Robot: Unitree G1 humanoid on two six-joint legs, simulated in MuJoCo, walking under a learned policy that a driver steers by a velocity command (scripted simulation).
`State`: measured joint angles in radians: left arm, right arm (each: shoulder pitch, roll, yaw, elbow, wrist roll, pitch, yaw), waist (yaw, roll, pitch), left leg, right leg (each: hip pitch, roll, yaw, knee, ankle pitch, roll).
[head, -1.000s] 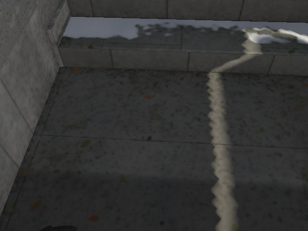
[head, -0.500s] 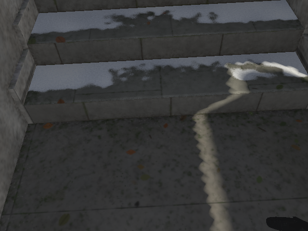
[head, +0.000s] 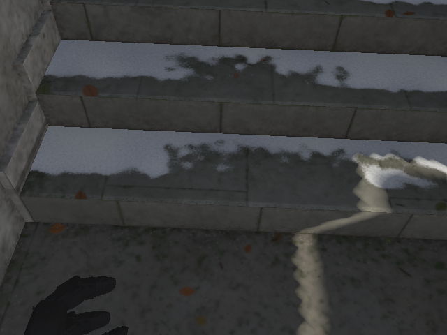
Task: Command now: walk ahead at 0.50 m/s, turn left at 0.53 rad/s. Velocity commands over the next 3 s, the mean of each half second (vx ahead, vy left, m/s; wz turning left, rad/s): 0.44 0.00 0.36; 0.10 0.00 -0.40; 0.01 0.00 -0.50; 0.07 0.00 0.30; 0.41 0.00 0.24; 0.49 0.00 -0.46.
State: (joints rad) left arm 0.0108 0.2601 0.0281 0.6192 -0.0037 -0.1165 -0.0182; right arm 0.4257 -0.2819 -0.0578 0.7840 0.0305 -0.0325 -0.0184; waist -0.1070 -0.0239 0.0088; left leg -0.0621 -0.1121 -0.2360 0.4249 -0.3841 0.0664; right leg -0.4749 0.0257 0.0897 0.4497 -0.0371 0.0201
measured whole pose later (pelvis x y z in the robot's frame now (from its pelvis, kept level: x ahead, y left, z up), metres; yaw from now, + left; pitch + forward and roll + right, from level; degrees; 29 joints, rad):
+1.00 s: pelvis +0.30 +0.01 +0.00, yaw -6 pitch +1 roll +2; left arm 0.18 0.29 0.06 0.74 0.00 0.00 0.01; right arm 0.17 -0.30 -0.07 0.81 0.00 0.02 -0.07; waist 0.00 0.03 0.05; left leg -0.48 0.02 0.01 1.05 -0.48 -0.06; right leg -0.33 0.04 0.01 0.56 -0.23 -0.08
